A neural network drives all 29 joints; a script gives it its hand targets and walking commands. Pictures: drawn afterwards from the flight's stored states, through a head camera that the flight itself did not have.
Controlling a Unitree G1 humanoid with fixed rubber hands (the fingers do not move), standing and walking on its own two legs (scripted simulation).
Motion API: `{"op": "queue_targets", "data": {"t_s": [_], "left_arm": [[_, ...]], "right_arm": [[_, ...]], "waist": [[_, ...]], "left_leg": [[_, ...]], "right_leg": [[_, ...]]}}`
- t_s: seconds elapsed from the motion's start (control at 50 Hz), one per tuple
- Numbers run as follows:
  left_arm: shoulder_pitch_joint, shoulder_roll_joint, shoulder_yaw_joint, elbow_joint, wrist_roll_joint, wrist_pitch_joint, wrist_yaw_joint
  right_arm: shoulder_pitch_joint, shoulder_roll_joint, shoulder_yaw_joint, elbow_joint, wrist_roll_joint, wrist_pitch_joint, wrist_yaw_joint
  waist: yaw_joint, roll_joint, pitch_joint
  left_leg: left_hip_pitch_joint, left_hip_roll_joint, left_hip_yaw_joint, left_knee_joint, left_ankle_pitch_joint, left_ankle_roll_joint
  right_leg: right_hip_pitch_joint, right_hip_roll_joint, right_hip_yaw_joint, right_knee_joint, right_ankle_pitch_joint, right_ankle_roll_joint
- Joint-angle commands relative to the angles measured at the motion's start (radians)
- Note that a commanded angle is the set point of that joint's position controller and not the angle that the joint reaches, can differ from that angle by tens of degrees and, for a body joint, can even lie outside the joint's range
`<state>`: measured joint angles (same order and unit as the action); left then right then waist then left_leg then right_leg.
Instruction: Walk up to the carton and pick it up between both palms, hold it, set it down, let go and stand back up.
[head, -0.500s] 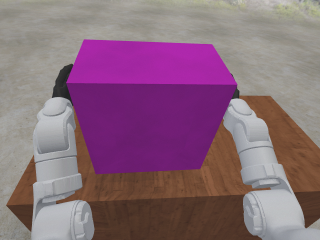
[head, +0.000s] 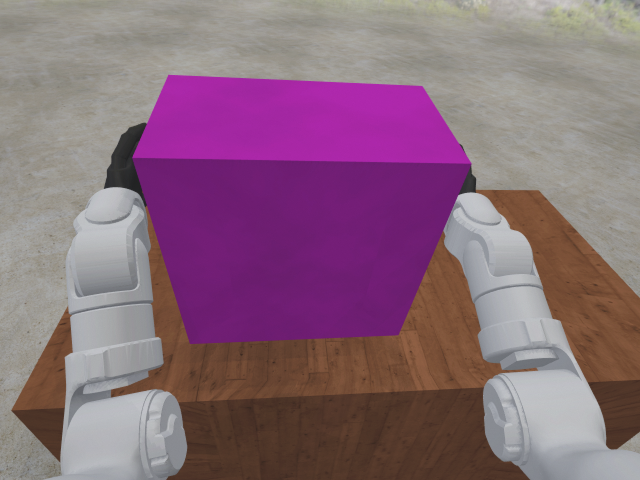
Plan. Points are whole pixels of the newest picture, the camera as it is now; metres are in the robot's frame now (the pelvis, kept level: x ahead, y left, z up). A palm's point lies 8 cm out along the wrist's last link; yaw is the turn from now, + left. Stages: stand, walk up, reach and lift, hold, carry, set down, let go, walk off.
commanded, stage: hold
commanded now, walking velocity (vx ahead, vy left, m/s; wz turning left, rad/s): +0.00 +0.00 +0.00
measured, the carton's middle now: (299, 222) +0.37 +0.01 +0.18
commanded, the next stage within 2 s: set down in 0.06 s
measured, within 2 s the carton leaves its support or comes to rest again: neither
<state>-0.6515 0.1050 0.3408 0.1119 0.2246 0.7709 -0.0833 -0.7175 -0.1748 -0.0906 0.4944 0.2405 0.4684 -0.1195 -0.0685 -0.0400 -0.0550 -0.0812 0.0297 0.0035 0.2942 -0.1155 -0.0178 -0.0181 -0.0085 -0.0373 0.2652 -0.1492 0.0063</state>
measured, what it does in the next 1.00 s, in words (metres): stands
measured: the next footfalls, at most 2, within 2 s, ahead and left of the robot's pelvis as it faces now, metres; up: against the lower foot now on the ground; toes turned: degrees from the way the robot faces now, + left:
none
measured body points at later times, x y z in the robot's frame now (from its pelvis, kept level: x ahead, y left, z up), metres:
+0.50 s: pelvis +0.01 +0.00 +0.00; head -0.05 +0.02 +0.45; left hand +0.38 +0.21 +0.22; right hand +0.39 -0.17 +0.19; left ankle +0.04 +0.13 -0.75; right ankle +0.00 -0.12 -0.75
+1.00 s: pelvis +0.02 +0.00 +0.00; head -0.01 +0.03 +0.45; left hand +0.41 +0.20 +0.17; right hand +0.40 -0.18 +0.15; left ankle +0.04 +0.13 -0.75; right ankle +0.00 -0.12 -0.75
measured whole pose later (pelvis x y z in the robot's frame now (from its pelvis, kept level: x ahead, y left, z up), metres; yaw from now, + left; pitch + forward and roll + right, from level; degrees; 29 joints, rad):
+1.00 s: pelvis +0.02 +0.00 +0.00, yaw +1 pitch -7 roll +0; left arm -0.61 0.08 0.33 0.32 0.25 0.39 -0.10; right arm -0.56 -0.07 -0.21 0.61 0.03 0.06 -0.08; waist -0.04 -0.07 0.04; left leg -0.03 0.02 0.00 0.29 -0.14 -0.02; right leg 0.04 -0.02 -0.05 0.26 -0.18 0.01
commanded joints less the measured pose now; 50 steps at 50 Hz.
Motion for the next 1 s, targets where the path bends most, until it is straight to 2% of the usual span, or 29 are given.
{"op": "queue_targets", "data": {"t_s": [0.0,0.02,0.04,0.06,0.1,0.14,0.2,0.22,0.26,0.3,0.32,0.34,0.38,0.46,0.5,0.52,0.54,0.58,0.62,0.64,0.7,0.76,0.8,0.82,0.84,0.86,0.9,0.94,0.98], "left_arm": [[-0.584,-0.475,-0.462,-0.161,-0.186,-0.053,-0.132],[-0.606,-0.461,-0.46,-0.153,-0.183,-0.053,-0.129],[-0.58,-0.473,-0.46,-0.166,-0.181,-0.054,-0.123],[-0.666,-0.451,-0.483,-0.204,-0.198,-0.061,-0.124],[-0.651,-0.452,-0.485,-0.221,-0.192,-0.062,-0.12],[-0.592,-0.412,-0.419,-0.131,-0.162,-0.061,-0.125],[-0.615,-0.422,-0.396,-0.109,-0.129,-0.089,-0.153],[-0.595,-0.428,-0.393,-0.077,-0.116,-0.104,-0.161],[-0.603,-0.427,-0.369,-0.008,-0.087,-0.144,-0.177],[-0.526,-0.423,-0.338,0.012,-0.055,-0.191,-0.193],[-0.512,-0.427,-0.332,0.054,-0.035,-0.209,-0.201],[-0.513,-0.431,-0.33,0.064,-0.034,-0.233,-0.205],[-0.452,-0.443,-0.337,0.044,-0.01,-0.256,-0.208],[-0.444,-0.437,-0.349,0.064,-0.01,-0.296,-0.205],[-0.445,-0.457,-0.383,0.031,-0.038,-0.329,-0.188],[-0.446,-0.468,-0.419,-0.008,-0.056,-0.348,-0.18],[-0.449,-0.465,-0.442,0.005,-0.079,-0.36,-0.165],[-0.455,-0.463,-0.462,0.036,-0.098,-0.385,-0.148],[-0.441,-0.494,-0.487,-0.006,-0.112,-0.408,-0.133],[-0.454,-0.492,-0.514,-0.016,-0.124,-0.417,-0.129],[-0.475,-0.509,-0.541,-0.009,-0.126,-0.431,-0.11],[-0.436,-0.483,-0.479,0.072,-0.108,-0.413,-0.12],[-0.445,-0.467,-0.451,0.085,-0.081,-0.397,-0.128],[-0.416,-0.477,-0.439,0.102,-0.067,-0.391,-0.132],[-0.42,-0.475,-0.439,0.092,-0.059,-0.393,-0.134],[-0.411,-0.466,-0.417,0.108,-0.046,-0.388,-0.139],[-0.416,-0.471,-0.412,0.136,-0.05,-0.393,-0.144],[-0.406,-0.499,-0.409,0.125,-0.052,-0.415,-0.134],[-0.43,-0.502,-0.423,0.134,-0.056,-0.431,-0.122]], "right_arm": [[-0.761,0.483,0.36,-0.372,0.135,-0.064,0.152],[-0.759,0.486,0.364,-0.357,0.133,-0.063,0.146],[-0.747,0.483,0.368,-0.372,0.14,-0.063,0.151],[-0.811,0.511,0.358,-0.38,0.138,-0.071,0.143],[-0.742,0.507,0.36,-0.358,0.13,-0.06,0.135],[-0.734,0.499,0.343,-0.322,0.121,-0.055,0.129],[-0.736,0.52,0.286,-0.314,0.067,-0.097,0.129],[-0.727,0.509,0.266,-0.3,0.037,-0.116,0.133],[-0.713,0.492,0.201,-0.235,-0.028,-0.167,0.142],[-0.672,0.504,0.195,-0.24,-0.077,-0.23,0.145],[-0.643,0.498,0.173,-0.187,-0.105,-0.254,0.141],[-0.647,0.491,0.16,-0.206,-0.135,-0.284,0.143],[-0.558,0.49,0.173,-0.17,-0.154,-0.316,0.144],[-0.559,0.468,0.16,-0.178,-0.195,-0.393,0.143],[-0.597,0.475,0.203,-0.245,-0.178,-0.445,0.14],[-0.605,0.498,0.236,-0.28,-0.174,-0.463,0.139],[-0.636,0.491,0.264,-0.319,-0.163,-0.482,0.136],[-0.64,0.517,0.29,-0.322,-0.167,-0.495,0.13],[-0.627,0.552,0.334,-0.329,-0.152,-0.508,0.135],[-0.614,0.53,0.339,-0.317,-0.146,-0.517,0.134],[-0.625,0.544,0.354,-0.311,-0.142,-0.522,0.131],[-0.579,0.523,0.312,-0.246,-0.152,-0.497,0.126],[-0.555,0.526,0.276,-0.202,-0.169,-0.478,0.132],[-0.519,0.527,0.273,-0.175,-0.175,-0.475,0.132],[-0.503,0.529,0.271,-0.164,-0.171,-0.471,0.134],[-0.523,0.524,0.26,-0.153,-0.177,-0.471,0.136],[-0.526,0.479,0.212,-0.136,-0.197,-0.483,0.143],[-0.532,0.497,0.231,-0.142,-0.198,-0.51,0.15],[-0.546,0.472,0.201,-0.14,-0.214,-0.524,0.156]], "waist": [[0.003,0.041,-0.394],[-0.018,0.036,-0.393],[0.007,0.058,-0.392],[0.0,0.084,-0.423],[-0.005,0.082,-0.441],[0.011,0.064,-0.362],[-0.01,0.1,-0.316],[-0.005,0.082,-0.316],[-0.033,0.068,-0.242],[-0.011,0.048,-0.265],[-0.026,0.054,-0.22],[-0.016,0.038,-0.237],[-0.02,0.072,-0.201],[-0.011,0.042,-0.175],[0.012,0.044,-0.248],[0.006,0.039,-0.294],[0.028,0.022,-0.327],[0.021,-0.011,-0.346],[0.058,0.018,-0.406],[0.044,0.019,-0.414],[0.05,0.03,-0.452],[0.035,0.001,-0.341],[0.024,0.024,-0.274],[0.037,0.012,-0.249],[0.017,0.054,-0.263],[0.038,0.06,-0.225],[0.019,0.048,-0.214],[0.041,0.065,-0.248],[0.012,0.053,-0.287]], "left_leg": [[0.144,-0.063,0.014,0.008,0.228,-0.011],[0.163,-0.067,0.017,0.014,0.231,-0.009],[0.151,-0.064,0.014,0.011,0.221,-0.011],[0.158,-0.081,-0.003,0.02,0.241,0.004],[0.185,-0.079,-0.013,0.02,0.227,-0.003],[0.134,-0.076,-0.004,0.004,0.145,0.008],[0.103,-0.077,0.013,-0.024,0.104,0.012],[0.107,-0.071,0.0,-0.029,0.088,0.008],[0.116,-0.067,-0.005,-0.049,0.003,0.003],[0.145,-0.07,0.021,-0.049,0.054,-0.002],[0.134,-0.069,0.026,-0.052,0.053,-0.002],[0.145,-0.067,0.035,-0.057,0.058,-0.006],[0.152,-0.072,0.041,-0.053,0.127,-0.012],[0.184,-0.07,0.057,-0.041,0.156,-0.011],[0.207,-0.075,0.064,-0.022,0.209,-0.014],[0.219,-0.074,0.059,-0.009,0.247,-0.011],[0.215,-0.076,0.054,0.019,0.313,-0.012],[0.169,-0.079,0.057,0.001,0.231,-0.001],[0.163,-0.077,0.069,0.01,0.254,-0.008],[0.167,-0.076,0.068,0.028,0.305,-0.02],[0.147,-0.075,0.071,0.036,0.304,-0.022],[0.097,-0.075,0.066,-0.007,0.164,0.0],[0.091,-0.074,0.074,-0.032,0.084,0.005],[0.104,-0.073,0.077,-0.034,0.093,0.006],[0.13,-0.077,0.068,-0.033,0.114,-0.003],[0.119,-0.075,0.077,-0.033,0.11,-0.001],[0.132,-0.067,0.07,-0.021,0.159,-0.017],[0.159,-0.06,0.068,-0.006,0.233,-0.025],[0.176,-0.057,0.057,0.006,0.266,-0.032]], "right_leg": [[0.056,0.068,-0.007,-0.017,0.191,0.013],[0.039,0.07,-0.007,-0.013,0.194,0.014],[0.037,0.071,-0.012,-0.018,0.165,0.01],[0.018,0.063,-0.03,-0.012,0.185,0.005],[0.021,0.068,-0.035,-0.02,0.164,0.006],[0.023,0.064,-0.024,-0.029,0.128,0.006],[0.069,0.05,-0.031,-0.028,0.103,0.007],[0.075,0.059,-0.032,-0.025,0.087,0.009],[0.046,0.047,-0.042,-0.032,0.019,0.003],[0.088,0.054,-0.068,-0.03,0.051,0.012],[0.071,0.049,-0.067,-0.035,0.048,0.013],[0.094,0.053,-0.072,-0.035,0.043,0.02],[0.105,0.052,-0.087,-0.03,0.082,0.009],[0.097,0.05,-0.093,-0.033,0.083,0.02],[0.112,0.049,-0.092,-0.03,0.128,0.025],[0.117,0.052,-0.092,-0.021,0.169,0.027],[0.111,0.057,-0.09,0.003,0.234,0.037],[0.137,0.04,-0.078,0.012,0.27,0.05],[0.17,0.035,-0.066,0.031,0.309,0.044],[0.163,0.034,-0.081,0.04,0.339,0.046],[0.189,0.034,-0.065,0.046,0.356,0.051],[0.171,0.019,-0.055,0.016,0.301,0.056],[0.147,0.015,-0.053,0.0,0.198,0.05],[0.133,0.018,-0.059,-0.01,0.21,0.052],[0.136,0.02,-0.058,-0.005,0.206,0.043],[0.128,0.022,-0.052,-0.007,0.19,0.039],[0.115,0.035,-0.071,-0.02,0.168,0.032],[0.118,0.046,-0.075,-0.01,0.197,0.03],[0.1,0.05,-0.078,-0.01,0.209,0.027]]}}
